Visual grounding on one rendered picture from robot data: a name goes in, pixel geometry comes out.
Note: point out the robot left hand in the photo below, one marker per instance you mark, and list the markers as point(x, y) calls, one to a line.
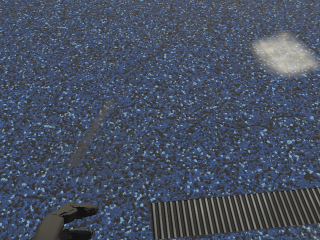
point(52, 226)

